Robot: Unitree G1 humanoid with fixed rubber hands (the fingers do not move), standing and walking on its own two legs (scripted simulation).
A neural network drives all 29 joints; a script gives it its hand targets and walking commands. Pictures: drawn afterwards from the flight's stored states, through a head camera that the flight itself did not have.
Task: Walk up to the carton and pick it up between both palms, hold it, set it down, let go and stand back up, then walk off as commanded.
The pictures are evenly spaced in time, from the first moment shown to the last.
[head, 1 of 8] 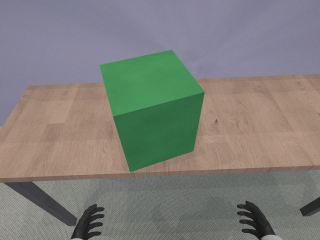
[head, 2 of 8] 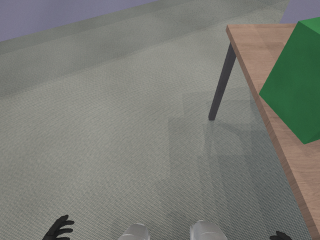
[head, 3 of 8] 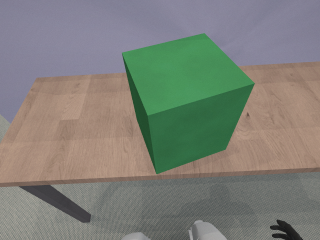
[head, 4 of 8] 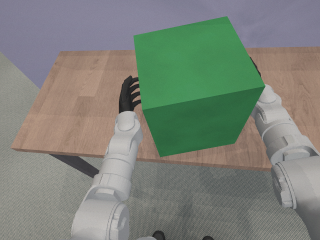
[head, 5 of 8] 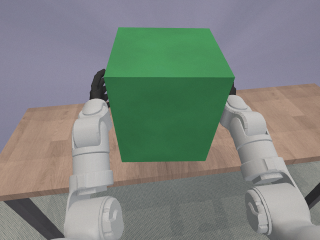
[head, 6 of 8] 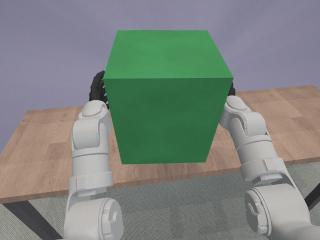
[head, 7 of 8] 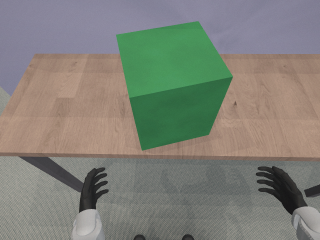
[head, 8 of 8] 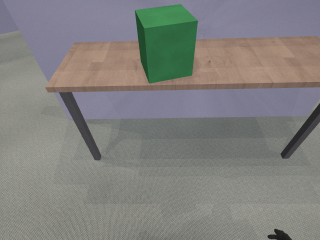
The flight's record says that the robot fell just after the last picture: no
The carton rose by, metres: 0.17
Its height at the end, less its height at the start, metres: +0.00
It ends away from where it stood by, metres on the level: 0.01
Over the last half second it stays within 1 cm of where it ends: yes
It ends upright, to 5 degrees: yes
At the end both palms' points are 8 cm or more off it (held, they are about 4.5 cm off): yes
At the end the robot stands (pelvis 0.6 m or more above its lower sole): yes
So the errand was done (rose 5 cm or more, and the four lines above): yes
